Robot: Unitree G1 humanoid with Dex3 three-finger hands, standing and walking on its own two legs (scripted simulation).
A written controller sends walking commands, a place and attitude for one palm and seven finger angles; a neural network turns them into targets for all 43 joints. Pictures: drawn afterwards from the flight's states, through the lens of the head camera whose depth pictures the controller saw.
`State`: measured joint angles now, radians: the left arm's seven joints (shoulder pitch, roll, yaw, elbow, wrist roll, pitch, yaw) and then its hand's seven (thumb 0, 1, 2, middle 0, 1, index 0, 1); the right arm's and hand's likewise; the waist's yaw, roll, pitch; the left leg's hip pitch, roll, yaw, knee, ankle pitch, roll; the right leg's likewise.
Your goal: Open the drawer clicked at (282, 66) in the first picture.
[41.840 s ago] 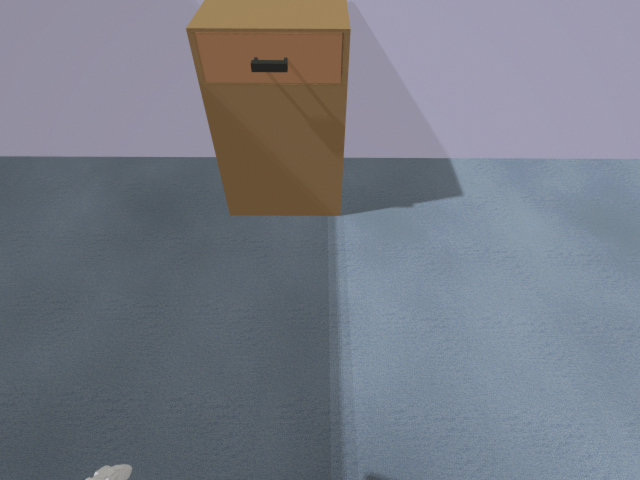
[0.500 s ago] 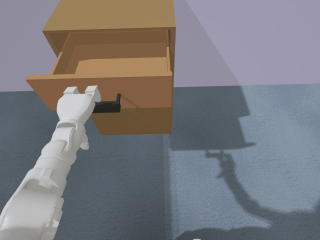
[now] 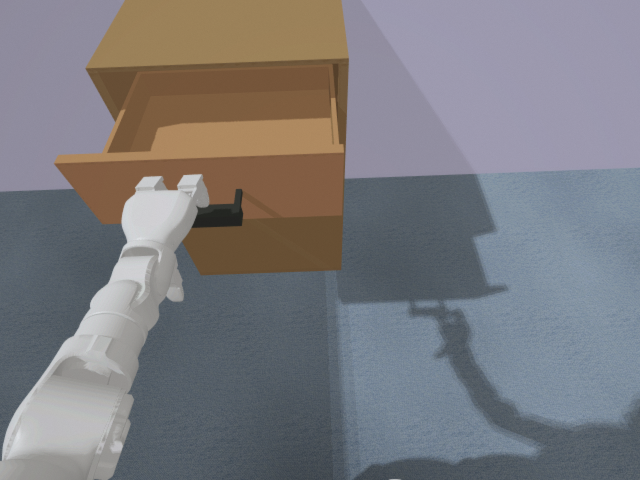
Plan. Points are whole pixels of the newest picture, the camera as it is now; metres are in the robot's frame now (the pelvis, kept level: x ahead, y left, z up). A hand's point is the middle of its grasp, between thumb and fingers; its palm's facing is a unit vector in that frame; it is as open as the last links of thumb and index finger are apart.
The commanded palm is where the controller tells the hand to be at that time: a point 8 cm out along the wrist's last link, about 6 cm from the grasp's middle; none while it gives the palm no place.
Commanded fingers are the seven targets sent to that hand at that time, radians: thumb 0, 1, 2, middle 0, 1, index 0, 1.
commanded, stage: re-aim the fingers above the handle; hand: left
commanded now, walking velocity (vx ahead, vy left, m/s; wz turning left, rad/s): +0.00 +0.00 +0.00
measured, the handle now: (209, 205) +0.54 +0.20 -0.04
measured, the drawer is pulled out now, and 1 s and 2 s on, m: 0.25 0.25 0.25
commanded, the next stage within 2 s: lower the fingers behind the handle in 1.30 s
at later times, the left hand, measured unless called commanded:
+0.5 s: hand (177, 231) +0.45 +0.21 +0.02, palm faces -0.02 -0.03 -1.00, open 13.8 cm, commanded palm +0.42 +0.22 +0.08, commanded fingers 0.00 -0.50 0.30 -0.30 -1.20 -0.30 -1.20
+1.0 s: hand (180, 234) +0.44 +0.21 +0.02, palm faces -0.01 -0.01 -1.00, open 13.8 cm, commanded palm +0.42 +0.21 +0.08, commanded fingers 0.00 -0.50 0.30 -0.30 -1.20 -0.30 -1.20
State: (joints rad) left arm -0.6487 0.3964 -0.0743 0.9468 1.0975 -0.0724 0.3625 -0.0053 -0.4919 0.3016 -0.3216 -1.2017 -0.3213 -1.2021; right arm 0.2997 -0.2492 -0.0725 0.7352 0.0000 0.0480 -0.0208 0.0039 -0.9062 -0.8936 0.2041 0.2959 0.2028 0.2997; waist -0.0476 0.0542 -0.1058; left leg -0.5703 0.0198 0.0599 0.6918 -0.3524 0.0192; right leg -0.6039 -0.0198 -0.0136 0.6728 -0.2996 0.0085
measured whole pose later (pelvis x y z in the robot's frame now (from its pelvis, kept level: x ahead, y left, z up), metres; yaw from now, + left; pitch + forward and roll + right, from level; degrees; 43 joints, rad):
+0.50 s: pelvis +0.00 +0.01 +0.00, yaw +0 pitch +15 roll -1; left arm -0.70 0.41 -0.07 0.97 1.10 -0.10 0.36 -0.01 -0.49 0.30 -0.32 -1.20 -0.32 -1.20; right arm 0.33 -0.26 -0.08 0.74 -0.01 0.04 -0.02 0.00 -0.91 -0.89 0.20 0.30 0.20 0.30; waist -0.06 0.05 -0.11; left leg -0.62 0.02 0.06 0.73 -0.37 0.03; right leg -0.65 -0.02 -0.02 0.70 -0.31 0.02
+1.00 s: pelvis +0.01 +0.00 +0.00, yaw +0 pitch +14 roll +0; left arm -0.64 0.39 -0.08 0.91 1.11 -0.08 0.37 -0.01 -0.49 0.30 -0.32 -1.20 -0.32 -1.20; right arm 0.29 -0.26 -0.08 0.72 0.00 0.05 -0.02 0.00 -0.91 -0.89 0.20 0.30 0.20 0.30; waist -0.04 0.05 -0.11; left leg -0.58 0.02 0.05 0.71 -0.37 0.02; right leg -0.61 -0.02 -0.02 0.68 -0.32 0.01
